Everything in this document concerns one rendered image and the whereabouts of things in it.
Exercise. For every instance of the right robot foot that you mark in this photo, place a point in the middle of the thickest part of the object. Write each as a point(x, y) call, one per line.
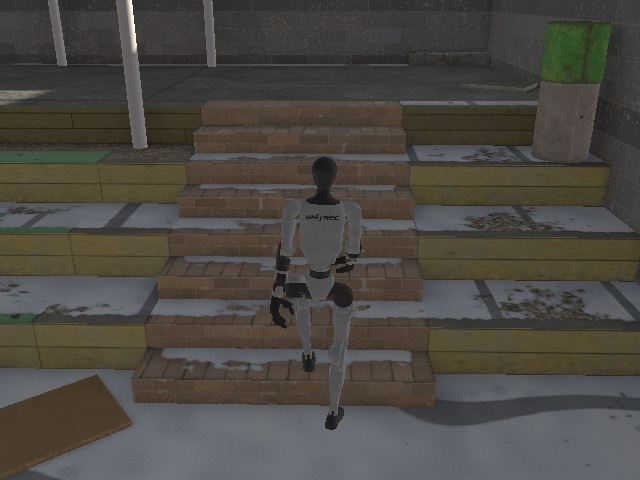
point(332, 421)

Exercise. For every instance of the robot right hand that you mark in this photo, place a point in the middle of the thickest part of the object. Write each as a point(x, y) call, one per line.
point(347, 268)

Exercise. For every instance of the robot right forearm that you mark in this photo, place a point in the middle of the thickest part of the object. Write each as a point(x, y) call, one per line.
point(351, 258)

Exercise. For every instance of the robot left shin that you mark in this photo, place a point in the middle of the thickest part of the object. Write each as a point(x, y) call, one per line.
point(304, 327)

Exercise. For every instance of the robot left forearm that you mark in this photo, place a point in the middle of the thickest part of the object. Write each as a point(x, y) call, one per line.
point(281, 274)

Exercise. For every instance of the robot left hand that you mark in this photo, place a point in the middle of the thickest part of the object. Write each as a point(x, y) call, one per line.
point(274, 310)

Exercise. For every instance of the left robot upper arm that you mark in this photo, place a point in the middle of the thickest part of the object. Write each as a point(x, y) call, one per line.
point(290, 211)

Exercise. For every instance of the right robot upper arm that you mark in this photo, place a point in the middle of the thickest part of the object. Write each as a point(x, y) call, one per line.
point(354, 214)

